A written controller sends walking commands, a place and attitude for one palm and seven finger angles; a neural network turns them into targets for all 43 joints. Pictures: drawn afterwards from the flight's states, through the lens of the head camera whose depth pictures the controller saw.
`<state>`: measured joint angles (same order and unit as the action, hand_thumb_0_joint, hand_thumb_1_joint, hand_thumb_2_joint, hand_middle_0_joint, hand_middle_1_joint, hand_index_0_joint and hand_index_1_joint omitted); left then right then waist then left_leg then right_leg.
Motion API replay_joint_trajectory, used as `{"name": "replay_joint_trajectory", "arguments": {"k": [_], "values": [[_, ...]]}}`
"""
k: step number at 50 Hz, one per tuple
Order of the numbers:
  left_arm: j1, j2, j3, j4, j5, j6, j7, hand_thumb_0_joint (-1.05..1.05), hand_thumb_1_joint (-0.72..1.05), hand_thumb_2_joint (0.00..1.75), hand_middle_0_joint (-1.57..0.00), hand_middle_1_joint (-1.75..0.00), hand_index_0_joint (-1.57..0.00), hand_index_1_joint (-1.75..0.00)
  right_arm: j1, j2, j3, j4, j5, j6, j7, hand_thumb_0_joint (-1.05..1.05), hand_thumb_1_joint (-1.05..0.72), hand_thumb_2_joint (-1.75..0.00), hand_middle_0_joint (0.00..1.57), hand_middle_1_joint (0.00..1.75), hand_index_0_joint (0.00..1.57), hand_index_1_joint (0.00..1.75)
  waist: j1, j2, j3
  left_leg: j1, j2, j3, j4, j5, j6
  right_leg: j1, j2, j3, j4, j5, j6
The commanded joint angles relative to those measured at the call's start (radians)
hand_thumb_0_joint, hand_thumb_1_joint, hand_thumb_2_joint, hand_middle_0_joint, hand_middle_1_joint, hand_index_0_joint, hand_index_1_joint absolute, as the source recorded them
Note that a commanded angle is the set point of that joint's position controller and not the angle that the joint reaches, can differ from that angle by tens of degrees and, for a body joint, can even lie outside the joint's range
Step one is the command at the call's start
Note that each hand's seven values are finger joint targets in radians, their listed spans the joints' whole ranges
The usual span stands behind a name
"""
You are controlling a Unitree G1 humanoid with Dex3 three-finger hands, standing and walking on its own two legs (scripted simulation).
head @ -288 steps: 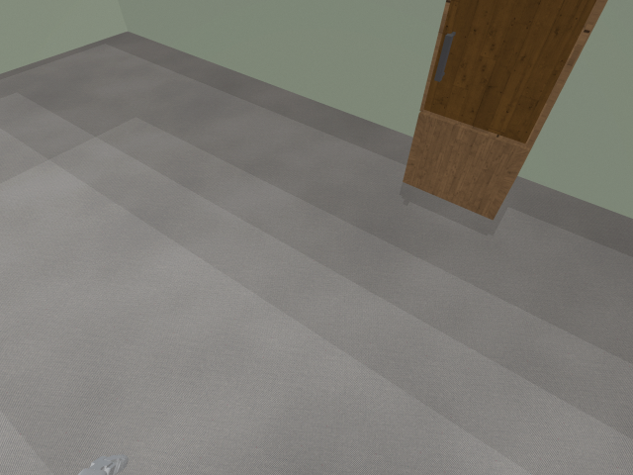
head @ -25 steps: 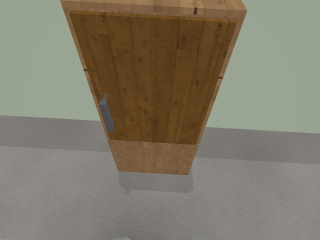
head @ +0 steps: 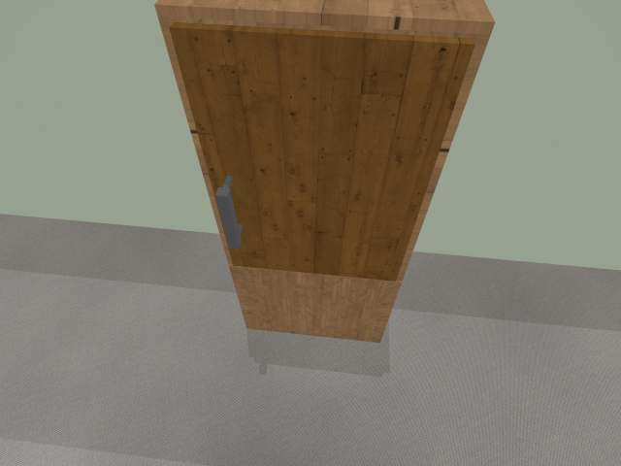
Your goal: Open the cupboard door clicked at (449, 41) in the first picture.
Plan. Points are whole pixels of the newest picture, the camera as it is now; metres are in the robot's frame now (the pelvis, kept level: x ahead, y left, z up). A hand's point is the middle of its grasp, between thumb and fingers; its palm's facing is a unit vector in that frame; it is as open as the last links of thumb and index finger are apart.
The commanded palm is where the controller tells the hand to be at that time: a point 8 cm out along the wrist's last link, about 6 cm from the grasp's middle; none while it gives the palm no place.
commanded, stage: come to a stop and stand still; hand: left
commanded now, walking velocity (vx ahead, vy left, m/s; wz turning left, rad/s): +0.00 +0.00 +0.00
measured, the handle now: (232, 213) +0.59 +0.22 -0.10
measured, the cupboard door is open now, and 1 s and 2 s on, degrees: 0 0 0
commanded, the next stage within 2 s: look again from close up in 0.38 s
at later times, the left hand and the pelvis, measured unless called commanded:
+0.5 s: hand out of the picture +0.03 +0.19 -0.17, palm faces +0.01 -0.98 -0.21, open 7.3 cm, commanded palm none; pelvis +0.00 +0.02 +0.01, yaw -2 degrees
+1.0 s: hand out of the picture +0.02 +0.19 -0.17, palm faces +0.00 -0.98 -0.22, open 7.3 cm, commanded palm none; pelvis +0.00 +0.01 +0.00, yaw -1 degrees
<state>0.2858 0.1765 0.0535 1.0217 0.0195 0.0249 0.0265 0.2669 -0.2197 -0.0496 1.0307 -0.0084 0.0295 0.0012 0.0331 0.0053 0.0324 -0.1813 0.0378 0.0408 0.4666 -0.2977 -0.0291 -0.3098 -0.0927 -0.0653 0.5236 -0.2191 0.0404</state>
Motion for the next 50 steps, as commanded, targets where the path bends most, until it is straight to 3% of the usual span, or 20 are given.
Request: {"name": "replay_joint_trajectory", "arguments": {"k": [1,2,3,4,6,7,9,10,11,13,19,23,24,25,26,27,28,30,36,50], "values": [[-0.026,0.060,0.004,-0.047,-0.003,-0.007,0.005,0.00,0.90,0.90,-0.20,-0.30,-0.20,-0.30,0.035,-0.134,-0.016,-0.043,-0.013,-0.028,-0.024,0.00,-0.90,-0.90,0.20,0.30,0.20,0.30,-0.026,0.186,-0.009,-0.031,0.276,-0.254,-0.252,0.138,0.152,-0.066,0.022,0.015,0.154,-0.241,-0.016],[-0.031,0.052,0.001,-0.043,0.000,-0.007,0.000,0.00,0.90,0.90,-0.20,-0.30,-0.20,-0.30,-0.001,-0.115,-0.009,-0.042,-0.015,-0.033,-0.031,0.00,-0.90,-0.90,0.20,0.30,0.20,0.30,-0.013,0.154,0.024,-0.064,0.255,-0.221,-0.252,0.173,0.157,-0.065,0.016,0.023,0.186,-0.219,-0.015],[-0.035,0.051,-0.003,-0.019,0.003,-0.002,0.001,0.00,0.90,0.90,-0.20,-0.30,-0.20,-0.30,-0.022,-0.088,0.000,-0.031,-0.014,-0.039,-0.036,0.00,-0.90,-0.90,0.20,0.30,0.20,0.30,-0.013,0.219,0.043,-0.061,0.212,-0.173,-0.248,0.242,0.148,-0.050,0.012,0.025,0.209,-0.210,-0.015],[-0.030,0.057,-0.005,-0.004,0.001,-0.001,-0.002,0.00,0.90,0.90,-0.20,-0.30,-0.20,-0.30,-0.025,-0.070,0.007,-0.023,-0.013,-0.039,-0.040,0.00,-0.90,-0.90,0.20,0.30,0.20,0.30,-0.013,0.231,0.045,-0.051,0.183,-0.136,-0.216,0.342,0.142,-0.036,0.016,0.031,0.204,-0.186,-0.018],[-0.004,0.051,-0.011,0.015,-0.005,-0.009,-0.004,0.00,0.90,0.90,-0.20,-0.30,-0.20,-0.30,-0.021,-0.063,0.012,-0.012,-0.011,-0.039,-0.043,0.00,-0.90,-0.90,0.20,0.30,0.20,0.30,-0.010,0.207,0.040,-0.002,0.159,-0.083,-0.155,0.484,0.136,-0.005,0.021,0.020,0.104,-0.142,-0.018],[0.013,0.052,-0.012,0.027,-0.006,-0.015,-0.004,0.00,0.90,0.90,-0.20,-0.30,-0.20,-0.30,-0.010,-0.062,0.011,-0.002,-0.007,-0.040,-0.044,0.00,-0.90,-0.90,0.20,0.30,0.20,0.30,-0.008,0.151,0.030,0.023,0.150,-0.077,-0.127,0.507,0.127,0.025,0.025,0.015,0.028,-0.089,-0.017],[0.057,0.066,-0.016,0.058,-0.005,-0.028,0.000,0.00,0.90,0.90,-0.20,-0.30,-0.20,-0.30,0.006,-0.053,0.009,0.008,0.000,-0.045,-0.045,0.00,-0.90,-0.90,0.20,0.30,0.20,0.30,-0.004,0.059,-0.021,0.032,0.108,-0.058,-0.055,0.467,0.083,0.130,0.002,0.061,-0.124,0.158,-0.025],[0.059,0.087,-0.016,0.065,-0.004,-0.035,0.005,0.00,0.90,0.90,-0.20,-0.30,-0.20,-0.30,0.014,-0.035,0.012,0.012,0.006,-0.048,-0.043,0.00,-0.90,-0.90,0.20,0.30,0.20,0.30,-0.015,0.011,-0.029,0.006,0.081,-0.042,-0.038,0.382,0.059,0.168,-0.042,0.113,-0.130,0.287,-0.044],[0.050,0.101,-0.018,0.065,-0.005,-0.038,0.006,0.00,0.90,0.90,-0.20,-0.30,-0.20,-0.30,0.022,-0.024,0.014,0.012,0.008,-0.048,-0.040,0.00,-0.90,-0.90,0.20,0.30,0.20,0.30,-0.027,-0.008,-0.036,0.005,0.066,-0.037,-0.055,0.290,0.046,0.173,-0.071,0.126,-0.125,0.324,-0.060],[0.011,0.093,-0.020,0.069,-0.006,-0.039,0.007,0.00,0.90,0.90,-0.20,-0.30,-0.20,-0.30,0.020,-0.026,0.015,0.029,0.004,-0.040,-0.038,0.00,-0.90,-0.90,0.20,0.30,0.20,0.30,-0.035,-0.104,-0.005,0.017,0.070,-0.036,-0.077,0.224,0.035,0.131,-0.058,0.115,-0.124,0.273,-0.065],[0.000,0.069,-0.029,0.080,-0.010,-0.032,0.009,0.00,0.90,0.90,-0.20,-0.30,-0.20,-0.30,0.032,-0.021,0.030,0.072,0.001,-0.048,-0.038,0.00,-0.90,-0.90,0.20,0.30,0.20,0.30,-0.027,-0.009,0.024,0.017,0.081,-0.047,-0.142,0.211,0.043,0.135,-0.026,0.093,-0.157,0.151,-0.048],[-0.001,0.068,-0.030,0.086,-0.011,-0.030,0.009,0.00,0.90,0.90,-0.20,-0.30,-0.20,-0.30,0.042,-0.017,0.034,0.085,0.000,-0.049,-0.038,0.00,-0.90,-0.90,0.20,0.30,0.20,0.30,-0.025,0.010,0.038,0.002,0.082,-0.050,-0.161,0.185,0.043,0.143,-0.022,0.087,-0.170,0.129,-0.048],[0.106,0.097,-0.038,0.115,0.001,-0.058,0.052,0.00,0.90,0.90,-0.20,-0.30,-0.20,-0.30,-0.035,-0.058,0.032,0.011,0.006,-0.066,-0.027,0.00,-0.90,-0.90,0.20,0.30,0.20,0.30,0.008,-0.046,0.032,-0.052,0.092,-0.013,0.055,0.274,0.022,0.141,-0.075,0.129,-0.110,0.503,-0.055],[0.060,0.135,-0.035,0.069,-0.007,-0.073,0.042,0.00,0.90,0.90,-0.20,-0.30,-0.20,-0.30,0.041,-0.016,0.033,-0.010,0.000,-0.056,-0.022,0.00,-0.90,-0.90,0.20,0.30,0.20,0.30,-0.048,-0.008,-0.065,-0.040,0.036,-0.030,0.007,0.034,0.025,0.177,-0.112,0.166,-0.109,0.353,-0.088],[0.015,0.120,-0.040,0.057,-0.008,-0.074,0.031,0.00,0.90,0.90,-0.20,-0.30,-0.20,-0.30,0.059,-0.003,0.036,0.007,-0.004,-0.062,-0.021,0.00,-0.90,-0.90,0.20,0.30,0.20,0.30,-0.050,0.062,-0.031,-0.038,0.041,-0.044,-0.052,0.069,0.034,0.136,-0.084,0.138,-0.088,0.241,-0.099],[0.009,0.113,-0.042,0.051,-0.007,-0.074,0.024,0.00,0.90,0.90,-0.20,-0.30,-0.20,-0.30,0.082,-0.004,0.041,0.010,-0.010,-0.068,-0.017,0.00,-0.90,-0.90,0.20,0.30,0.20,0.30,-0.043,0.117,-0.055,-0.036,0.060,-0.050,-0.050,0.154,0.042,0.145,-0.050,0.099,-0.066,0.175,-0.095],[0.018,0.103,-0.042,0.045,-0.008,-0.069,0.019,0.00,0.90,0.90,-0.20,-0.30,-0.20,-0.30,0.090,-0.014,0.042,-0.001,-0.010,-0.070,-0.019,0.00,-0.90,-0.90,0.20,0.30,0.20,0.30,-0.039,0.125,-0.073,-0.036,0.072,-0.061,-0.052,0.181,0.050,0.151,-0.029,0.083,-0.058,0.113,-0.090],[0.011,0.091,-0.046,0.050,-0.008,-0.063,0.014,0.00,0.90,0.90,-0.20,-0.30,-0.20,-0.30,0.089,-0.018,0.043,-0.007,-0.007,-0.070,-0.025,0.00,-0.90,-0.90,0.20,0.30,0.20,0.30,-0.038,0.081,-0.051,-0.038,0.079,-0.067,-0.061,0.232,0.060,0.147,-0.014,0.068,-0.049,0.110,-0.083],[0.011,0.069,-0.050,0.051,-0.008,-0.047,0.008,0.00,0.90,0.90,-0.20,-0.30,-0.20,-0.30,0.103,-0.027,0.046,-0.006,-0.007,-0.066,-0.028,0.00,-0.90,-0.90,0.20,0.30,0.20,0.30,-0.033,0.000,0.094,-0.108,0.073,-0.082,-0.133,0.078,0.068,0.084,-0.002,0.073,-0.077,0.005,-0.072],[0.031,0.079,-0.039,0.062,-0.008,-0.057,0.007,0.00,0.90,0.90,-0.20,-0.30,-0.20,-0.30,0.098,-0.014,0.045,0.041,-0.006,-0.069,-0.032,0.00,-0.90,-0.90,0.20,0.30,0.20,0.30,-0.032,-0.010,0.021,-0.019,0.061,-0.044,-0.106,0.152,0.062,0.109,-0.024,0.096,-0.092,0.130,-0.077]]}}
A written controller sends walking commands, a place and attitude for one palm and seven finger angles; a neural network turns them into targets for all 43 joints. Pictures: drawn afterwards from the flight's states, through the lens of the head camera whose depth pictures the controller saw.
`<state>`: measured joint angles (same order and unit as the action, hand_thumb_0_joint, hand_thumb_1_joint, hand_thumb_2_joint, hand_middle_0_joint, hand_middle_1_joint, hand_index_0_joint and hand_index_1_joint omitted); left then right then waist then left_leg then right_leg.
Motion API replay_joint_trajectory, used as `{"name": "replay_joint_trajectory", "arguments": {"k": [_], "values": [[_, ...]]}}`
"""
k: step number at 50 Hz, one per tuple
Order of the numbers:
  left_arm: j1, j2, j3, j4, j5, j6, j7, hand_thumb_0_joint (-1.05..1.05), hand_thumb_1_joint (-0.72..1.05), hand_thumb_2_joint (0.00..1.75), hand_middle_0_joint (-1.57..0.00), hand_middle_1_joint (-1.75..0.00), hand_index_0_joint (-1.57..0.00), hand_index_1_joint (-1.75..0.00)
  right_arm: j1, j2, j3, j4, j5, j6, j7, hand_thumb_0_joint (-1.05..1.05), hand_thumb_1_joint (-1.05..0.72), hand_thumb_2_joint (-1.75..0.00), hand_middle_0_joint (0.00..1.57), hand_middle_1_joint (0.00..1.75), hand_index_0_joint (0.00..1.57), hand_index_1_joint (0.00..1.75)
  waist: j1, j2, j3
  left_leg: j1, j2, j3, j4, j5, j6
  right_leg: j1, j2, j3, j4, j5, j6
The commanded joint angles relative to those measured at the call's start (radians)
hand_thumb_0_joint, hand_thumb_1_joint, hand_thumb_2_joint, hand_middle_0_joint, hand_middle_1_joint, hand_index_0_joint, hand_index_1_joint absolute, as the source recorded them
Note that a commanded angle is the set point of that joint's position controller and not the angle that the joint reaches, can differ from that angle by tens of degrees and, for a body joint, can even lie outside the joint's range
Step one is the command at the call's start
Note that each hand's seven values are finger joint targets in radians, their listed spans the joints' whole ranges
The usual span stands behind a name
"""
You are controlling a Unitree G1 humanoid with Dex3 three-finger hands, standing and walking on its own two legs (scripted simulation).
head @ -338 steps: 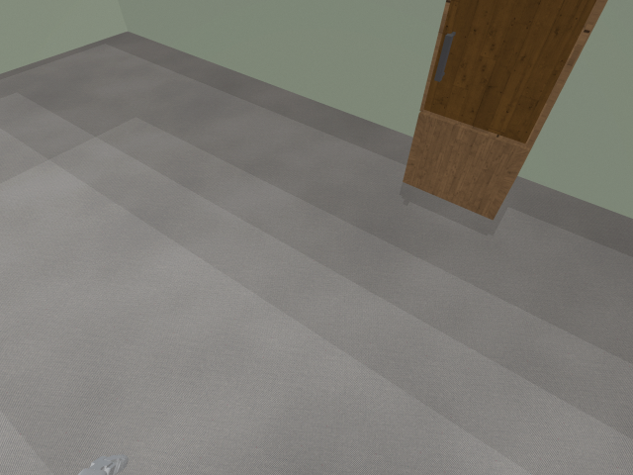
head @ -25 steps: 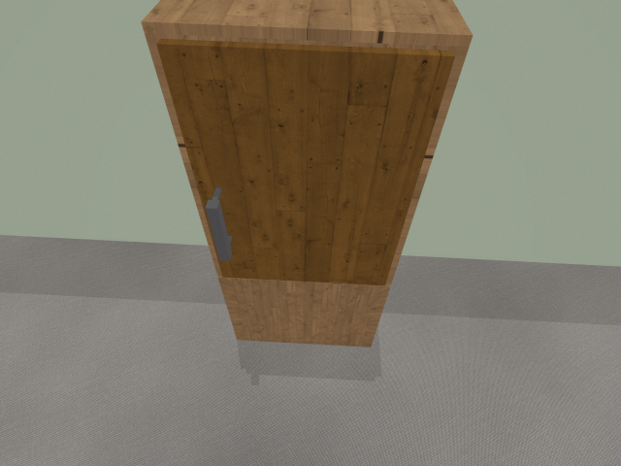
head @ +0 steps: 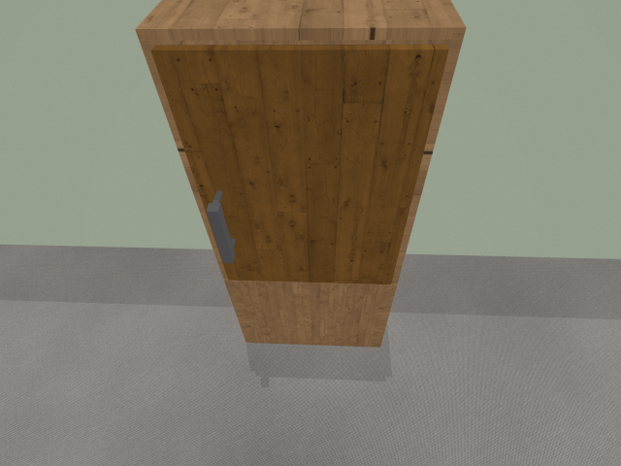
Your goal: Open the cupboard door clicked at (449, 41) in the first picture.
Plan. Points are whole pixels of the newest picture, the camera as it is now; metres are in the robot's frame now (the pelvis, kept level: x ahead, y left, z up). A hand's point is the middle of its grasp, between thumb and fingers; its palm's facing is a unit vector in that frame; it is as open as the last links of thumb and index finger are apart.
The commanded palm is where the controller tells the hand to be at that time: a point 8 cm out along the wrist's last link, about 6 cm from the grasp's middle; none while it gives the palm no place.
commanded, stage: raise the hand with hooked fingers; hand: left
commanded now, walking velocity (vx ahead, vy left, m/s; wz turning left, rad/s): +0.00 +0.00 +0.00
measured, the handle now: (224, 227) +0.58 +0.22 -0.11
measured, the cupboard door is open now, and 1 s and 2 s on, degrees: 0 0 0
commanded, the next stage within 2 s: none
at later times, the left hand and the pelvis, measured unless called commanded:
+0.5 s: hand (191, 460) +0.15 +0.17 -0.08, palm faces +0.00 -1.00 +0.01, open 8.5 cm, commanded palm +0.13 +0.24 -0.07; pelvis -0.03 -0.03 -0.08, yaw +2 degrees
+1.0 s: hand (139, 436) +0.17 +0.24 -0.07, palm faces +0.08 -0.99 -0.07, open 11.5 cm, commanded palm +0.15 +0.29 -0.07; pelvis -0.06 +0.01 -0.11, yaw +2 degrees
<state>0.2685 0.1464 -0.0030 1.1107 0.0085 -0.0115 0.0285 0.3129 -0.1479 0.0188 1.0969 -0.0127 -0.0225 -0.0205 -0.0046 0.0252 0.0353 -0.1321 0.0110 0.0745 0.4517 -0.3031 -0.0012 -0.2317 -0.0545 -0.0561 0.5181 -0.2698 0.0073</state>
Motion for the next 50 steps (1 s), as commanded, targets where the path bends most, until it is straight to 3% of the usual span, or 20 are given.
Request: {"name": "replay_joint_trajectory", "arguments": {"k": [1,3,4,5,6,7,8,9,12,14,15,17,20,24,28,32,35,40,44,50], "values": [[0.048,0.110,0.017,-0.027,0.003,-0.020,0.004,0.00,0.90,0.90,-0.20,-0.30,-0.20,-0.30,0.053,-0.087,-0.023,-0.024,-0.002,-0.017,-0.011,0.00,-0.90,-0.90,0.20,0.30,0.20,0.30,0.004,-0.029,0.016,-0.064,0.089,-0.076,-0.089,0.168,0.033,0.034,-0.062,0.085,-0.084,0.196,-0.045],[0.045,0.110,0.019,-0.027,0.004,-0.020,0.005,0.00,0.90,0.90,-0.20,-0.30,-0.20,-0.30,0.052,-0.083,-0.024,-0.016,-0.001,-0.017,-0.012,0.00,-0.90,-0.90,0.20,0.30,0.20,0.30,0.006,-0.033,0.023,-0.071,0.090,-0.075,-0.088,0.172,0.032,0.040,-0.063,0.083,-0.087,0.206,-0.045],[0.141,0.132,0.021,0.015,0.008,-0.027,0.047,0.00,0.90,0.90,-0.20,-0.30,-0.20,-0.30,-0.045,-0.132,-0.037,-0.078,0.010,-0.014,-0.003,0.00,-0.90,-0.90,0.20,0.30,0.20,0.30,0.044,-0.199,0.039,-0.151,0.117,-0.047,0.109,0.227,0.001,0.052,-0.111,0.125,-0.078,0.596,-0.026],[-0.629,0.331,0.118,-1.528,-0.199,-0.258,0.028,0.00,0.88,0.89,-0.20,-0.32,-0.20,-0.32,-0.045,-0.294,-0.053,-0.416,0.062,-0.178,-0.049,0.00,-0.90,-0.90,0.20,0.30,0.20,0.30,-0.078,0.063,-0.471,0.090,-0.006,-0.059,-0.015,0.334,0.033,0.145,-0.018,0.075,-0.004,0.461,-0.038],[-0.164,0.260,0.122,-1.221,-0.111,-0.193,0.067,0.00,0.85,0.88,-0.20,-0.33,-0.20,-0.33,-0.141,-0.195,-0.032,-0.352,0.044,-0.261,-0.085,0.00,-0.90,-0.90,0.20,0.30,0.20,0.30,0.016,0.204,-0.423,0.119,0.010,-0.030,-0.019,0.472,0.040,0.120,0.031,0.056,0.022,0.299,-0.060],[-0.134,0.186,0.089,-1.116,-0.141,-0.146,0.112,0.00,0.83,0.87,-0.21,-0.34,-0.21,-0.34,-0.126,-0.200,-0.051,-0.289,0.052,-0.288,-0.086,0.00,-0.90,-0.90,0.20,0.30,0.20,0.30,-0.014,0.205,-0.307,0.031,0.014,-0.033,0.000,0.373,0.007,0.037,0.033,0.009,0.007,0.180,-0.049],[0.142,-0.029,-0.020,-0.926,-0.145,-0.053,0.101,0.00,0.81,0.86,-0.21,-0.36,-0.21,-0.36,-0.097,-0.159,-0.049,-0.290,0.063,-0.286,-0.072,0.00,-0.90,-0.90,0.20,0.30,0.20,0.30,-0.019,0.113,-0.167,-0.061,0.021,-0.051,-0.010,0.315,0.010,-0.030,0.031,-0.022,-0.010,0.143,-0.034],[-0.029,0.001,-0.014,-1.107,-0.182,-0.084,0.074,0.00,0.78,0.85,-0.21,-0.37,-0.21,-0.37,-0.126,-0.199,-0.049,-0.369,0.067,-0.301,-0.068,0.00,-0.90,-0.90,0.20,0.30,0.20,0.30,-0.035,0.056,-0.052,-0.122,0.010,-0.081,0.007,0.232,0.014,-0.077,0.027,-0.023,-0.015,0.127,-0.023],[0.077,0.082,0.127,-0.902,-0.163,-0.232,-0.009,0.00,0.71,0.82,-0.21,-0.42,-0.21,-0.42,-0.106,-0.226,-0.089,-0.441,0.031,-0.327,-0.057,0.00,-0.90,-0.90,0.20,0.30,0.20,0.30,-0.035,-0.184,0.010,-0.301,-0.024,-0.076,0.149,0.094,0.022,-0.258,0.033,-0.039,0.033,-0.037,-0.014],[0.286,0.033,0.168,-0.783,-0.202,-0.362,-0.117,0.00,0.67,0.80,-0.22,-0.45,-0.22,-0.45,-0.139,-0.210,-0.107,-0.508,0.021,-0.328,-0.031,0.00,-0.90,-0.90,0.20,0.30,0.20,0.30,0.040,-0.366,-0.031,-0.463,-0.033,-0.063,0.254,0.041,0.008,-0.307,0.031,-0.014,0.130,-0.096,-0.009],[0.343,0.038,0.190,-0.788,-0.226,-0.438,-0.179,0.00,0.64,0.79,-0.22,-0.47,-0.22,-0.47,-0.152,-0.211,-0.115,-0.538,0.016,-0.329,-0.016,0.00,-0.90,-0.90,0.20,0.30,0.20,0.30,0.064,-0.370,-0.081,-0.521,-0.042,-0.055,0.304,0.038,0.002,-0.293,0.027,0.010,0.181,-0.061,-0.011],[0.390,0.094,0.265,-0.779,-0.260,-0.564,-0.318,0.00,0.60,0.77,-0.22,-0.50,-0.22,-0.50,-0.167,-0.221,-0.133,-0.600,0.023,-0.320,0.019,0.00,-0.90,-0.90,0.20,0.30,0.20,0.30,0.101,-0.211,-0.176,-0.581,-0.059,-0.038,0.397,0.073,-0.016,-0.255,0.015,0.048,0.299,0.075,-0.031],[0.266,0.179,0.320,-0.815,-0.272,-0.682,-0.460,0.00,0.53,0.74,-0.23,-0.54,-0.23,-0.54,-0.198,-0.227,-0.134,-0.662,0.029,-0.309,0.036,0.00,-0.90,-0.90,0.20,0.30,0.20,0.30,0.082,-0.069,-0.284,-0.709,-0.064,-0.018,0.546,0.052,-0.011,-0.336,-0.003,0.110,0.416,0.120,-0.038],[0.055,0.224,0.349,-1.088,-0.335,-0.664,-0.467,0.00,0.43,0.70,-0.23,-0.60,-0.23,-0.60,-0.202,-0.222,-0.133,-0.759,0.028,-0.290,0.020,0.00,-0.90,-0.90,0.20,0.30,0.20,0.30,0.060,0.004,-0.411,-0.766,-0.053,-0.027,0.649,0.000,0.013,-0.403,0.004,0.167,0.453,-0.048,-0.029],[-0.153,0.257,0.324,-1.400,-0.341,-0.711,-0.424,0.00,0.34,0.66,-0.24,-0.66,-0.24,-0.66,-0.140,-0.225,-0.115,-0.722,0.013,-0.289,-0.007,0.00,-0.90,-0.90,0.20,0.30,0.20,0.30,-0.015,0.108,-0.497,-0.709,-0.010,-0.069,0.715,0.029,0.030,-0.525,0.044,0.120,0.536,-0.041,-0.039],[-0.153,0.212,0.218,-1.333,-0.325,-0.636,-0.464,0.00,0.25,0.62,-0.25,-0.72,-0.25,-0.72,-0.131,-0.247,-0.091,-0.677,0.022,-0.292,-0.028,0.00,-0.90,-0.90,0.20,0.30,0.20,0.30,-0.075,0.094,-0.406,-0.756,0.003,-0.099,0.736,-0.024,0.037,-0.623,0.064,0.077,0.542,-0.108,-0.042],[-0.071,0.249,0.263,-1.181,-0.314,-0.492,-0.500,0.00,0.18,0.59,-0.25,-0.76,-0.25,-0.76,-0.135,-0.249,-0.089,-0.675,0.044,-0.285,-0.038,0.00,-0.90,-0.90,0.20,0.30,0.20,0.30,-0.050,0.019,-0.403,-0.821,-0.003,-0.109,0.699,-0.096,0.032,-0.602,0.059,0.066,0.507,-0.201,-0.027],[0.069,0.303,0.419,-1.183,-0.380,-0.297,-0.486,0.00,0.06,0.54,-0.26,-0.84,-0.26,-0.84,-0.190,-0.223,-0.087,-0.748,0.058,-0.248,-0.033,0.00,-0.90,-0.90,0.20,0.30,0.20,0.30,0.060,-0.038,-0.538,-0.790,-0.024,-0.104,0.620,-0.014,0.023,-0.439,0.044,0.041,0.499,-0.143,-0.018],[0.055,0.292,0.451,-1.255,-0.381,-0.361,-0.372,0.00,-0.03,0.50,-0.27,-0.90,-0.27,-0.90,-0.174,-0.194,-0.085,-0.733,0.045,-0.255,-0.024,0.00,-0.90,-0.90,0.20,0.30,0.20,0.30,0.067,0.003,-0.499,-0.766,-0.015,-0.115,0.588,-0.003,0.011,-0.504,0.053,0.000,0.528,-0.148,-0.027],[-0.100,0.252,0.305,-1.142,-0.301,-0.505,-0.372,0.00,-0.17,0.44,-0.28,-0.99,-0.28,-0.99,-0.115,-0.248,-0.075,-0.691,0.037,-0.278,-0.027,0.00,-0.90,-0.90,0.20,0.30,0.20,0.30,-0.036,0.021,-0.323,-0.833,-0.019,-0.128,0.597,-0.254,0.017,-0.727,0.053,-0.005,0.535,-0.343,-0.032]]}}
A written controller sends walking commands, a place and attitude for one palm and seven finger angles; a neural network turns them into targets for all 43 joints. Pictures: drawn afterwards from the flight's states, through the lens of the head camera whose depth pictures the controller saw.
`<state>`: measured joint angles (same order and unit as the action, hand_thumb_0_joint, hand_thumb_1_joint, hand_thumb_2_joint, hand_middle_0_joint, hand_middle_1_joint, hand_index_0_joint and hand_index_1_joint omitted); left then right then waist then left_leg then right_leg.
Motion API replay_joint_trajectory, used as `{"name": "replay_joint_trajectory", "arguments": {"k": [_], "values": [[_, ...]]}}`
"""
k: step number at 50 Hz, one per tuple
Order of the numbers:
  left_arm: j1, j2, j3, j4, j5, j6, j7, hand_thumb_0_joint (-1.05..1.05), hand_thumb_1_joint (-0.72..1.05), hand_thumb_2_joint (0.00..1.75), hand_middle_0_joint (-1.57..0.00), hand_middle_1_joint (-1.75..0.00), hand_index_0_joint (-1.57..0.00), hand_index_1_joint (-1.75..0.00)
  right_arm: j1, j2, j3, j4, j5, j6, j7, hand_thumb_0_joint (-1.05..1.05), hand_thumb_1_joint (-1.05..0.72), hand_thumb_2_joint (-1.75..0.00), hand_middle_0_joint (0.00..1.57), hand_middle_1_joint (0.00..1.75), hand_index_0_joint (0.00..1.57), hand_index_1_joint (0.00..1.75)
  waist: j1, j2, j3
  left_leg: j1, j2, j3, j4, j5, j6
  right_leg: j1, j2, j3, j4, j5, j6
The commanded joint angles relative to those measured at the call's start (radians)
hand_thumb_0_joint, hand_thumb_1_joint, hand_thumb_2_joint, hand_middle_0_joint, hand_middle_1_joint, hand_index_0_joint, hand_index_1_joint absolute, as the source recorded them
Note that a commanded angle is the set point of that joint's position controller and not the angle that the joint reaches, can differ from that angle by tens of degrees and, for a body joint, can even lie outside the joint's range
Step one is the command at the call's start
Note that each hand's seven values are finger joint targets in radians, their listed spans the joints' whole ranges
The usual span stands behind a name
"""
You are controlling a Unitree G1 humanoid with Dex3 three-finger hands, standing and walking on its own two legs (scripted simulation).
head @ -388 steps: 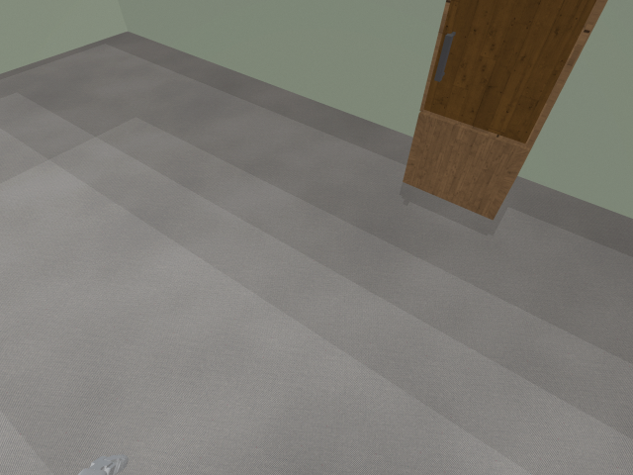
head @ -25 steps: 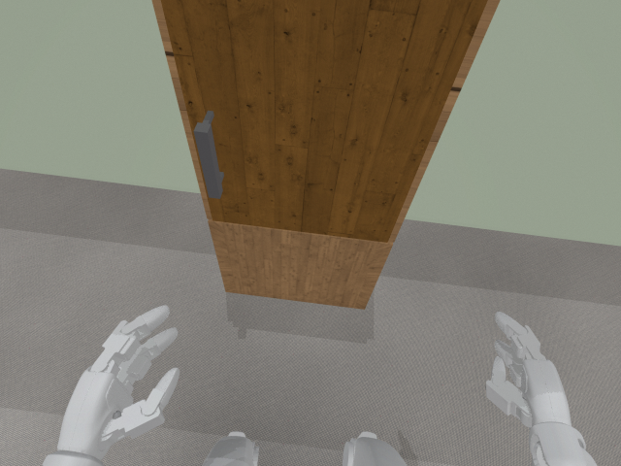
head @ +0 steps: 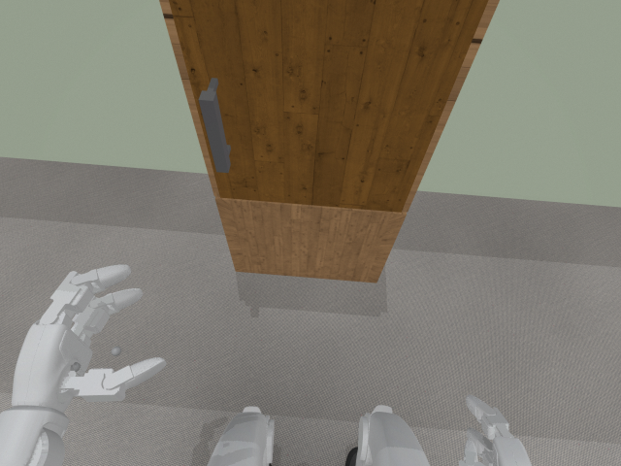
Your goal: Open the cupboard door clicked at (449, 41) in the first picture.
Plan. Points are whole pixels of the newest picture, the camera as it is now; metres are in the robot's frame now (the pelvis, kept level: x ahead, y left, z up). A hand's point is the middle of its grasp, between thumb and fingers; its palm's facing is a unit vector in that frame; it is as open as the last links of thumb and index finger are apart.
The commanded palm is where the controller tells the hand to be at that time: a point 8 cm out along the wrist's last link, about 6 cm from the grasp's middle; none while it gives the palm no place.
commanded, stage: raise the hand with hooked fingers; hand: left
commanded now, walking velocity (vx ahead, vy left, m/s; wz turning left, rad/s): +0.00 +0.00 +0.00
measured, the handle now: (218, 127) +0.64 +0.20 +0.00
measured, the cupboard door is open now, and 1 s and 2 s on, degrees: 0 0 0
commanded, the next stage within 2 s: move the hooked fingers beside the handle in 1.18 s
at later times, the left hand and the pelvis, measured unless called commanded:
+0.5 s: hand (98, 323) +0.27 +0.27 +0.03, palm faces -0.03 -1.00 -0.07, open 13.8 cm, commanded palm +0.26 +0.32 +0.04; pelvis +0.02 +0.00 +0.00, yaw +1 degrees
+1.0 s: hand (97, 302) +0.29 +0.27 +0.04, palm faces -0.02 -1.00 -0.06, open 13.9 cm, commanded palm +0.27 +0.32 +0.04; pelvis +0.01 +0.00 -0.01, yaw +1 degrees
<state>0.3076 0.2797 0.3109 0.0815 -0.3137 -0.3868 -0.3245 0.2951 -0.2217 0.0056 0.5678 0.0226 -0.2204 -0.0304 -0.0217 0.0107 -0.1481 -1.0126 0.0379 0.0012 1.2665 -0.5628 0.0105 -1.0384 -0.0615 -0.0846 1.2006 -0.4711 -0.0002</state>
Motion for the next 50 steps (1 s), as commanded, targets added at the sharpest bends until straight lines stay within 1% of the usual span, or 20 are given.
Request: {"name": "replay_joint_trajectory", "arguments": {"k": [1,2,3,7,10,13,14,17,19,22,23,25,27,29,33,37,40,42,47,50], "values": [[-0.165,0.132,-0.009,-0.112,0.018,-0.138,-0.040,0.00,-0.20,0.43,-0.28,-1.00,-0.28,-1.00,-0.084,-0.185,-0.062,-0.164,0.005,-0.085,-0.021,0.00,-0.90,-0.90,0.20,0.30,0.20,0.30,-0.023,0.023,-0.160,0.050,-0.046,-0.061,-0.218,0.000,0.008,0.082,0.060,0.025,-0.144,-0.135,-0.024],[-0.183,0.142,-0.014,-0.096,0.011,-0.132,-0.070,0.00,-0.22,0.42,-0.28,-1.02,-0.28,-1.02,-0.082,-0.194,-0.062,-0.169,0.007,-0.087,-0.026,0.00,-0.90,-0.90,0.20,0.30,0.20,0.30,-0.026,0.036,-0.159,0.051,-0.047,-0.061,-0.215,-0.001,0.010,0.083,0.062,0.031,-0.144,-0.128,-0.027],[-0.191,0.177,0.016,-0.094,0.002,-0.125,-0.092,0.00,-0.24,0.41,-0.28,-1.03,-0.28,-1.03,-0.072,-0.202,-0.065,-0.170,0.013,-0.088,-0.031,0.00,-0.90,-0.90,0.20,0.30,0.20,0.30,-0.022,0.024,-0.192,0.063,-0.048,-0.059,-0.217,-0.002,0.012,0.099,0.062,0.039,-0.157,-0.133,-0.025],[-0.202,0.284,0.111,-0.144,-0.035,-0.089,-0.139,0.00,-0.34,0.37,-0.29,-1.10,-0.29,-1.10,-0.069,-0.214,-0.062,-0.186,0.017,-0.089,-0.042,0.00,-0.90,-0.90,0.20,0.30,0.20,0.30,0.021,0.105,-0.278,0.137,-0.048,-0.068,-0.242,0.094,0.008,0.174,0.068,0.029,-0.143,-0.042,-0.035],[-0.172,0.281,0.153,-0.172,-0.061,-0.077,-0.122,0.00,-0.41,0.34,-0.29,-1.14,-0.29,-1.14,-0.073,-0.201,-0.062,-0.190,0.013,-0.080,-0.039,0.00,-0.90,-0.90,0.20,0.30,0.20,0.30,0.039,0.122,-0.309,0.188,-0.045,-0.066,-0.239,0.225,0.001,0.209,0.071,0.013,-0.135,0.055,-0.034],[-0.157,0.248,0.150,-0.131,-0.064,-0.072,-0.101,0.00,-0.48,0.31,-0.30,-1.18,-0.30,-1.18,-0.071,-0.195,-0.062,-0.179,0.008,-0.072,-0.027,0.00,-0.90,-0.90,0.20,0.30,0.20,0.30,0.034,0.133,-0.288,0.200,-0.040,-0.070,-0.227,0.297,-0.011,0.185,0.078,-0.003,-0.118,0.101,-0.034],[-0.165,0.243,0.142,-0.116,-0.061,-0.068,-0.102,0.00,-0.50,0.30,-0.30,-1.20,-0.30,-1.20,-0.072,-0.196,-0.061,-0.175,0.006,-0.069,-0.022,0.00,-0.90,-0.90,0.20,0.30,0.20,0.30,0.028,0.145,-0.278,0.195,-0.040,-0.068,-0.221,0.300,-0.013,0.174,0.077,-0.004,-0.116,0.106,-0.033],[-0.201,0.220,0.100,-0.019,-0.038,-0.043,-0.124,0.00,-0.50,0.30,-0.30,-1.20,-0.30,-1.20,-0.060,-0.207,-0.059,-0.170,0.007,-0.059,-0.019,0.00,-0.90,-0.90,0.20,0.30,0.20,0.30,-0.003,0.108,-0.213,0.150,-0.038,-0.070,-0.213,0.259,-0.010,0.133,0.081,-0.007,-0.119,0.086,-0.031],[-0.246,0.248,0.103,-0.007,-0.029,-0.034,-0.153,0.00,-0.50,0.30,-0.30,-1.20,-0.30,-1.20,-0.057,-0.219,-0.061,-0.173,0.010,-0.059,-0.019,0.00,-0.90,-0.90,0.20,0.30,0.20,0.30,-0.009,0.096,-0.230,0.151,-0.036,-0.069,-0.205,0.259,-0.009,0.131,0.079,-0.003,-0.119,0.092,-0.028],[-0.316,0.302,0.143,-0.011,-0.048,-0.032,-0.198,0.00,-0.50,0.30,-0.30,-1.20,-0.30,-1.20,-0.051,-0.224,-0.058,-0.177,0.009,-0.061,-0.027,0.00,-0.90,-0.90,0.20,0.30,0.20,0.30,-0.008,0.089,-0.272,0.154,-0.039,-0.063,-0.184,0.300,-0.001,0.162,0.082,0.010,-0.118,0.132,-0.032],[-0.333,0.333,0.173,-0.020,-0.056,-0.036,-0.210,0.00,-0.50,0.30,-0.30,-1.20,-0.30,-1.20,-0.048,-0.224,-0.059,-0.174,0.009,-0.060,-0.029,0.00,-0.90,-0.90,0.20,0.30,0.20,0.30,0.001,0.099,-0.315,0.173,-0.037,-0.060,-0.178,0.326,-0.002,0.180,0.081,0.014,-0.118,0.151,-0.032],[-0.345,0.356,0.211,-0.018,-0.076,-0.050,-0.221,0.00,-0.50,0.30,-0.30,-1.20,-0.30,-1.20,-0.050,-0.218,-0.057,-0.173,0.008,-0.062,-0.031,0.00,-0.90,-0.90,0.20,0.30,0.20,0.30,0.011,0.087,-0.338,0.171,-0.037,-0.055,-0.167,0.348,0.000,0.205,0.081,0.021,-0.115,0.173,-0.031],[-0.358,0.386,0.243,-0.019,-0.088,-0.067,-0.223,0.00,-0.50,0.30,-0.30,-1.20,-0.30,-1.20,-0.050,-0.215,-0.056,-0.163,0.004,-0.066,-0.033,0.00,-0.90,-0.90,0.20,0.30,0.20,0.30,0.024,0.117,-0.368,0.179,-0.036,-0.055,-0.152,0.402,-0.002,0.216,0.082,0.023,-0.094,0.211,-0.036],[-0.348,0.383,0.254,0.005,-0.094,-0.071,-0.227,0.00,-0.50,0.30,-0.30,-1.20,-0.30,-1.20,-0.048,-0.213,-0.055,-0.159,0.004,-0.065,-0.029,0.00,-0.90,-0.90,0.20,0.30,0.20,0.30,0.028,0.110,-0.381,0.190,-0.032,-0.055,-0.152,0.442,-0.007,0.218,0.079,0.019,-0.088,0.238,-0.031],[-0.359,0.373,0.244,0.120,-0.098,-0.035,-0.257,0.00,-0.50,0.30,-0.30,-1.20,-0.30,-1.20,-0.043,-0.224,-0.054,-0.151,0.010,-0.052,-0.024,0.00,-0.90,-0.90,0.20,0.30,0.20,0.30,0.013,0.084,-0.340,0.131,-0.033,-0.046,-0.147,0.382,0.001,0.206,0.079,0.023,-0.098,0.208,-0.027],[-0.345,0.360,0.218,0.109,-0.104,-0.007,-0.290,0.00,-0.50,0.30,-0.30,-1.20,-0.30,-1.20,-0.042,-0.229,-0.060,-0.169,0.017,-0.051,-0.020,0.00,-0.90,-0.90,0.20,0.30,0.20,0.30,0.016,0.091,-0.364,0.140,-0.036,-0.043,-0.150,0.392,0.008,0.223,0.076,0.032,-0.108,0.220,-0.028],[-0.340,0.390,0.246,0.063,-0.111,-0.021,-0.283,0.00,-0.50,0.30,-0.30,-1.20,-0.30,-1.20,-0.036,-0.227,-0.063,-0.176,0.015,-0.048,-0.014,0.00,-0.90,-0.90,0.20,0.30,0.20,0.30,0.022,0.076,-0.394,0.140,-0.035,-0.036,-0.149,0.396,0.011,0.260,0.074,0.043,-0.117,0.230,-0.024],[-0.340,0.411,0.270,0.062,-0.112,-0.039,-0.262,0.00,-0.50,0.30,-0.30,-1.20,-0.30,-1.20,-0.036,-0.226,-0.063,-0.173,0.010,-0.048,-0.014,0.00,-0.90,-0.90,0.20,0.30,0.20,0.30,0.022,0.068,-0.366,0.117,-0.035,-0.038,-0.142,0.378,0.011,0.240,0.080,0.043,-0.112,0.206,-0.028],[-0.374,0.392,0.266,0.083,-0.110,-0.071,-0.232,0.00,-0.50,0.30,-0.30,-1.20,-0.30,-1.20,-0.041,-0.219,-0.059,-0.169,0.011,-0.041,-0.015,0.00,-0.90,-0.90,0.20,0.30,0.20,0.30,0.009,0.087,-0.306,0.089,-0.036,-0.035,-0.151,0.283,0.009,0.200,0.078,0.048,-0.126,0.103,-0.028],[-0.359,0.376,0.239,0.096,-0.093,-0.065,-0.240,0.00,-0.50,0.30,-0.30,-1.20,-0.30,-1.20,-0.037,-0.224,-0.060,-0.172,0.016,-0.037,-0.017,0.00,-0.90,-0.90,0.20,0.30,0.20,0.30,0.007,0.097,-0.314,0.114,-0.036,-0.037,-0.168,0.274,0.009,0.192,0.074,0.042,-0.129,0.100,-0.026]]}}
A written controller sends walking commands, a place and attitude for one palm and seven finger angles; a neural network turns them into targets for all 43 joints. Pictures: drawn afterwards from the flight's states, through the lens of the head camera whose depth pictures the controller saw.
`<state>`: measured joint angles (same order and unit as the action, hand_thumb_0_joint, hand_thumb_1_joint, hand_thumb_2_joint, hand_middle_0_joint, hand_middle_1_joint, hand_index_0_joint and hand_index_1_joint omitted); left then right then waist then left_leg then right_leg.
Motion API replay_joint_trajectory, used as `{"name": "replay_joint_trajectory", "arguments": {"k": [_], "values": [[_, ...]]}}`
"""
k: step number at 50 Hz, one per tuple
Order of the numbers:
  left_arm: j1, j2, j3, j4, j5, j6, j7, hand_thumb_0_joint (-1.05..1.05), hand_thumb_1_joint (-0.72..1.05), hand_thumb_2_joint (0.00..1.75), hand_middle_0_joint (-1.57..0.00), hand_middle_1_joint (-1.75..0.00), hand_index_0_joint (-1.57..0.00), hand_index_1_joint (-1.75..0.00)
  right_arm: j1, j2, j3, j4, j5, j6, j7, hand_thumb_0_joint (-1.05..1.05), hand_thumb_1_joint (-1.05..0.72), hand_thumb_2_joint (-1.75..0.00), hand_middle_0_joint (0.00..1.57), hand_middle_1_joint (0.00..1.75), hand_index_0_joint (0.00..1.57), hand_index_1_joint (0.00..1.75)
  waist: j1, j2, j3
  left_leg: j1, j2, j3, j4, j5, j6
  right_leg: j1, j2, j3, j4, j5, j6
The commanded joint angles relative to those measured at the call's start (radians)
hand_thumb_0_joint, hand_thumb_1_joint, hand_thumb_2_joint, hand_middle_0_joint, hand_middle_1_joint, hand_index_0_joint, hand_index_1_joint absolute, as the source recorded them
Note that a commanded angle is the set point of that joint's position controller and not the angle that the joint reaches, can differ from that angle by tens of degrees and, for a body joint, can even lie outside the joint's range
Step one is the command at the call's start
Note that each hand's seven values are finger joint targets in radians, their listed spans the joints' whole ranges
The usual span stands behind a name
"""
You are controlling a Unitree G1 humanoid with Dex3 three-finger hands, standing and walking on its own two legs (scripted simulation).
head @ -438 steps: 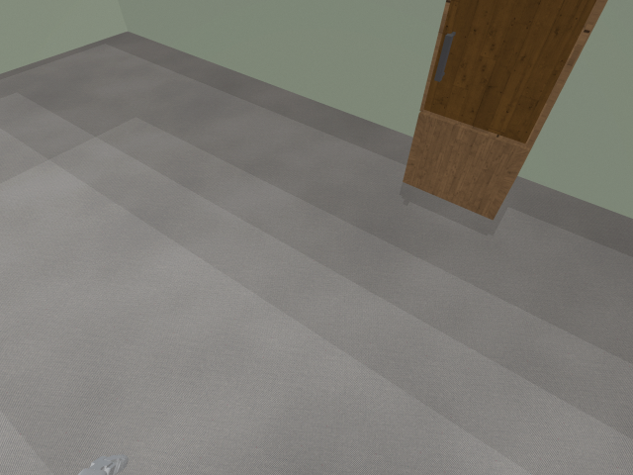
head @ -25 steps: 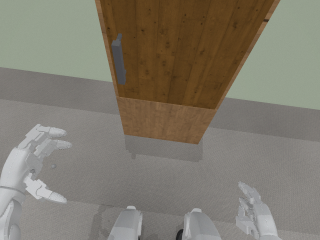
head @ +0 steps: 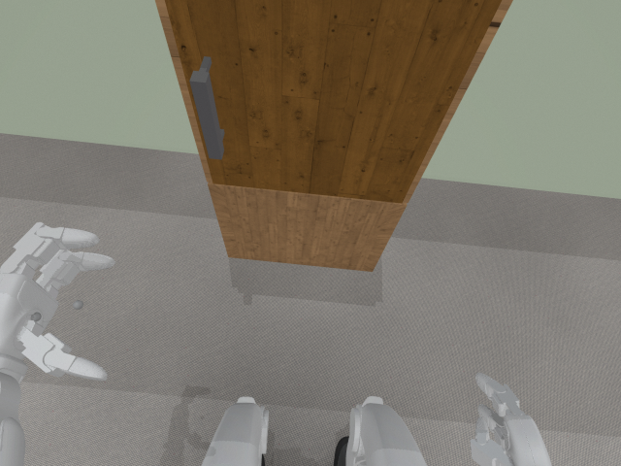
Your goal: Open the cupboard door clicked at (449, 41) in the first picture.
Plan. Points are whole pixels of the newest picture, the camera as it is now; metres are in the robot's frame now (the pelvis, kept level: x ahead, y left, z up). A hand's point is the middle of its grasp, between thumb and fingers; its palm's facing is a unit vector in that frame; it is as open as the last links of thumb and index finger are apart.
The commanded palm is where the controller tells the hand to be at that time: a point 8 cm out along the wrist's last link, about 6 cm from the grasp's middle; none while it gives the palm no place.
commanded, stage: raise the hand with hooked fingers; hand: left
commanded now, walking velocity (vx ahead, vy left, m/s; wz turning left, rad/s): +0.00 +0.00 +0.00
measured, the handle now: (211, 111) +0.63 +0.20 +0.01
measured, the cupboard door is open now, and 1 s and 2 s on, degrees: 0 0 0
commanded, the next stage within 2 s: move the hooked fingers beside the handle in 0.18 s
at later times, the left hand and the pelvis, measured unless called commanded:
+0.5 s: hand (96, 284) +0.31 +0.27 +0.03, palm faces -0.06 -1.00 -0.04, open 14.0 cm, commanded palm +0.30 +0.31 +0.04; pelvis -0.01 +0.00 -0.01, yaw +0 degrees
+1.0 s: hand (127, 215) +0.41 +0.26 +0.03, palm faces -0.07 -1.00 -0.04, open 14.0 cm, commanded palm +0.40 +0.31 +0.02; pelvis +0.00 +0.00 -0.01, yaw -1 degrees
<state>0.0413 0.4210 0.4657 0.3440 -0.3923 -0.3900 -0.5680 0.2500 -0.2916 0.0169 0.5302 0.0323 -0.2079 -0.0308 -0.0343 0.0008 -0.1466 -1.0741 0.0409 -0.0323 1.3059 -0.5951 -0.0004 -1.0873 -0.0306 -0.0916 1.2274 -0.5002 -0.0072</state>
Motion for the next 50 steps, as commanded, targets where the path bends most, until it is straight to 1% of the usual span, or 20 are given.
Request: {"name": "replay_joint_trajectory", "arguments": {"k": [1,4,5,7,14,15,18,22,23,26,28,32,35,37,38,40,42,43,48,50], "values": [[-0.087,0.233,0.073,-0.165,-0.008,-0.055,-0.001,0.00,-0.50,0.30,-0.30,-1.20,-0.30,-1.20,0.007,-0.155,-0.070,-0.139,0.008,-0.048,-0.017,0.00,-0.90,-0.90,0.20,0.30,0.20,0.30,0.021,0.123,-0.315,0.177,-0.040,-0.002,-0.213,0.296,0.020,0.241,0.042,0.051,-0.159,0.120,-0.019],[-0.101,0.246,0.072,-0.188,-0.012,-0.045,-0.020,0.00,-0.50,0.30,-0.30,-1.20,-0.30,-1.20,0.005,-0.154,-0.068,-0.145,0.008,-0.045,-0.018,0.00,-0.90,-0.90,0.20,0.30,0.20,0.30,0.019,0.133,-0.328,0.194,-0.040,-0.002,-0.214,0.301,0.023,0.250,0.045,0.054,-0.166,0.130,-0.020],[-0.105,0.256,0.080,-0.192,-0.014,-0.046,-0.018,0.00,-0.50,0.30,-0.30,-1.20,-0.30,-1.20,0.005,-0.155,-0.067,-0.147,0.009,-0.045,-0.021,0.00,-0.90,-0.90,0.20,0.30,0.20,0.30,0.018,0.102,-0.330,0.180,-0.039,-0.005,-0.214,0.284,0.025,0.260,0.044,0.057,-0.172,0.111,-0.018],[-0.111,0.262,0.094,-0.190,-0.022,-0.053,-0.013,0.00,-0.50,0.30,-0.30,-1.20,-0.30,-1.20,0.004,-0.154,-0.065,-0.144,0.005,-0.047,-0.025,0.00,-0.90,-0.90,0.20,0.30,0.20,0.30,0.016,0.091,-0.317,0.168,-0.039,-0.008,-0.204,0.286,0.026,0.252,0.049,0.055,-0.166,0.109,-0.021],[-0.120,0.236,0.078,-0.154,-0.019,-0.060,-0.010,0.00,-0.50,0.30,-0.30,-1.20,-0.30,-1.20,0.002,-0.151,-0.061,-0.141,0.007,-0.046,-0.027,0.00,-0.90,-0.90,0.20,0.30,0.20,0.30,0.016,0.107,-0.308,0.162,-0.042,-0.004,-0.203,0.270,0.022,0.238,0.046,0.056,-0.162,0.100,-0.019],[-0.178,0.223,0.053,-0.147,-0.014,-0.057,-0.010,0.00,-0.50,0.30,-0.30,-1.20,-0.30,-1.20,-0.002,-0.152,-0.059,-0.132,0.006,-0.047,-0.029,0.00,-0.90,-0.90,0.20,0.30,0.20,0.30,-0.001,0.095,-0.297,0.155,-0.040,-0.006,-0.196,0.255,0.025,0.219,0.046,0.055,-0.160,0.093,-0.016],[-0.299,0.233,0.033,-0.104,0.004,-0.048,-0.017,0.00,-0.50,0.30,-0.30,-1.20,-0.30,-1.20,0.013,-0.161,-0.057,-0.112,0.006,-0.048,-0.038,0.00,-0.90,-0.90,0.20,0.30,0.20,0.30,-0.022,0.108,-0.285,0.148,-0.037,-0.011,-0.185,0.225,0.025,0.168,0.048,0.056,-0.153,0.070,-0.019],[-0.424,0.262,0.027,-0.078,0.025,-0.050,-0.012,0.00,-0.50,0.30,-0.30,-1.20,-0.30,-1.20,0.019,-0.168,-0.057,-0.099,0.005,-0.051,-0.050,0.00,-0.90,-0.90,0.20,0.30,0.20,0.30,-0.021,0.114,-0.316,0.163,-0.036,-0.021,-0.182,0.232,0.024,0.150,0.046,0.050,-0.134,0.075,-0.024],[-0.437,0.276,0.040,-0.088,0.030,-0.049,-0.009,0.00,-0.50,0.30,-0.30,-1.20,-0.30,-1.20,0.025,-0.167,-0.058,-0.095,0.003,-0.049,-0.050,0.00,-0.90,-0.90,0.20,0.30,0.20,0.30,-0.012,0.133,-0.373,0.190,-0.035,-0.019,-0.182,0.270,0.022,0.169,0.042,0.052,-0.131,0.108,-0.023],[-0.429,0.296,0.057,-0.074,0.041,-0.040,0.007,0.00,-0.50,0.30,-0.30,-1.20,-0.30,-1.20,0.026,-0.162,-0.058,-0.097,0.000,-0.040,-0.041,0.00,-0.90,-0.90,0.20,0.30,0.20,0.30,0.008,0.161,-0.410,0.222,-0.034,-0.019,-0.189,0.337,0.013,0.185,0.038,0.046,-0.123,0.155,-0.024],[-0.413,0.329,0.097,-0.022,0.048,-0.026,0.021,0.00,-0.50,0.30,-0.30,-1.20,-0.30,-1.20,0.036,-0.164,-0.056,-0.095,0.001,-0.026,-0.037,0.00,-0.90,-0.90,0.20,0.30,0.20,0.30,0.014,0.125,-0.421,0.208,-0.031,-0.018,-0.187,0.373,0.014,0.207,0.041,0.044,-0.118,0.187,-0.023],[-0.462,0.313,0.087,0.029,0.055,-0.012,0.044,0.00,-0.50,0.30,-0.30,-1.20,-0.30,-1.20,0.039,-0.158,-0.054,-0.099,0.000,-0.004,-0.026,0.00,-0.90,-0.90,0.20,0.30,0.20,0.30,0.005,0.121,-0.404,0.170,-0.029,-0.013,-0.185,0.370,0.016,0.209,0.041,0.044,-0.113,0.197,-0.020],[-0.497,0.334,0.100,0.102,0.070,-0.012,0.046,0.00,-0.50,0.30,-0.30,-1.20,-0.30,-1.20,0.061,-0.168,-0.057,-0.087,0.000,0.014,-0.022,0.00,-0.90,-0.90,0.20,0.30,0.20,0.30,-0.011,0.069,-0.405,0.134,-0.027,-0.003,-0.170,0.349,0.022,0.214,0.041,0.054,-0.117,0.205,-0.012],[-0.572,0.320,0.073,0.123,0.077,-0.028,0.041,0.00,-0.50,0.30,-0.30,-1.20,-0.30,-1.20,0.067,-0.167,-0.056,-0.075,0.000,0.017,-0.022,0.00,-0.90,-0.90,0.20,0.30,0.20,0.30,-0.030,0.088,-0.385,0.128,-0.025,-0.005,-0.162,0.342,0.024,0.185,0.043,0.053,-0.112,0.195,-0.016],[-0.609,0.318,0.062,0.135,0.084,-0.034,0.035,0.00,-0.50,0.30,-0.30,-1.20,-0.30,-1.20,0.072,-0.169,-0.055,-0.067,-0.001,0.020,-0.021,0.00,-0.90,-0.90,0.20,0.30,0.20,0.30,-0.033,0.116,-0.387,0.139,-0.025,-0.003,-0.165,0.337,0.022,0.173,0.044,0.055,-0.115,0.189,-0.016],[-0.676,0.332,0.059,0.151,0.093,-0.053,0.028,0.00,-0.50,0.30,-0.30,-1.20,-0.30,-1.20,0.086,-0.174,-0.060,-0.051,-0.004,0.025,-0.023,0.00,-0.90,-0.90,0.20,0.30,0.20,0.30,-0.044,0.118,-0.411,0.158,-0.022,-0.008,-0.155,0.348,0.024,0.159,0.043,0.056,-0.111,0.194,-0.017],[-0.714,0.365,0.076,0.154,0.093,-0.071,0.020,0.00,-0.50,0.30,-0.30,-1.20,-0.30,-1.20,0.099,-0.179,-0.062,-0.043,-0.006,0.030,-0.025,0.00,-0.90,-0.90,0.20,0.30,0.20,0.30,-0.041,0.124,-0.447,0.175,-0.022,-0.012,-0.146,0.392,0.023,0.167,0.045,0.055,-0.099,0.224,-0.022],[-0.728,0.357,0.068,0.173,0.103,-0.074,0.014,0.00,-0.50,0.30,-0.30,-1.20,-0.30,-1.20,0.107,-0.179,-0.063,-0.033,-0.008,0.036,-0.023,0.00,-0.90,-0.90,0.20,0.30,0.20,0.30,-0.044,0.137,-0.472,0.208,-0.019,-0.017,-0.147,0.418,0.020,0.153,0.045,0.053,-0.098,0.235,-0.020],[-0.806,0.390,0.088,0.253,0.122,-0.071,0.022,0.00,-0.50,0.30,-0.30,-1.20,-0.30,-1.20,0.123,-0.181,-0.063,-0.014,-0.012,0.063,-0.017,0.00,-0.90,-0.90,0.20,0.30,0.20,0.30,-0.043,0.154,-0.490,0.219,-0.017,-0.023,-0.137,0.449,0.016,0.132,0.045,0.049,-0.088,0.245,-0.019],[-0.839,0.417,0.101,0.311,0.142,-0.063,0.037,0.00,-0.50,0.30,-0.30,-1.20,-0.30,-1.20,0.128,-0.182,-0.060,-0.009,-0.013,0.078,-0.015,0.00,-0.90,-0.90,0.20,0.30,0.20,0.30,-0.048,0.148,-0.461,0.183,-0.017,-0.020,-0.131,0.429,0.020,0.126,0.043,0.048,-0.083,0.242,-0.018]]}}
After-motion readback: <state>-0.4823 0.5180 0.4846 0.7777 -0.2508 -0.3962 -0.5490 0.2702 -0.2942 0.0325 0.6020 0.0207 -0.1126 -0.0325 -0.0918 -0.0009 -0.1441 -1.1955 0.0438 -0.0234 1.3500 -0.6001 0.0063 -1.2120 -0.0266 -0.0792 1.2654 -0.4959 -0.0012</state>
